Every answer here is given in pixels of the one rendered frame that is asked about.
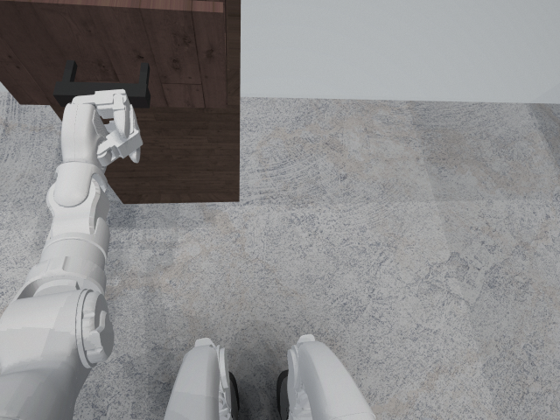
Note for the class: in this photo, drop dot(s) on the left robot forearm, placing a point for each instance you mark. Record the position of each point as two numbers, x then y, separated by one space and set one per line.
77 246

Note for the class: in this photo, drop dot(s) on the handle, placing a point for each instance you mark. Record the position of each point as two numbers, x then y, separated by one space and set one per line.
138 94

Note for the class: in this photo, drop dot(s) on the left robot thigh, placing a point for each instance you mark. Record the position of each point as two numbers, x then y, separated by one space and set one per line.
195 394

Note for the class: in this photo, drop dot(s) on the cabinet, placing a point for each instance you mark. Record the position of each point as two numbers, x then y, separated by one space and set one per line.
189 155

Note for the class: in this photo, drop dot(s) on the robot left hand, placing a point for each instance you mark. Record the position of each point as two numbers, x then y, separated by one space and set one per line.
82 130

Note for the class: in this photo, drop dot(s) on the right robot shin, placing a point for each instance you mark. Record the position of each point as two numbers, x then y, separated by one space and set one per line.
299 403

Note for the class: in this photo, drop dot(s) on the left robot upper arm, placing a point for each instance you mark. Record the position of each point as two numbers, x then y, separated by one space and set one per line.
48 346

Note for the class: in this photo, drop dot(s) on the drawer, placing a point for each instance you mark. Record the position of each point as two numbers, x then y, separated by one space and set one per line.
184 42

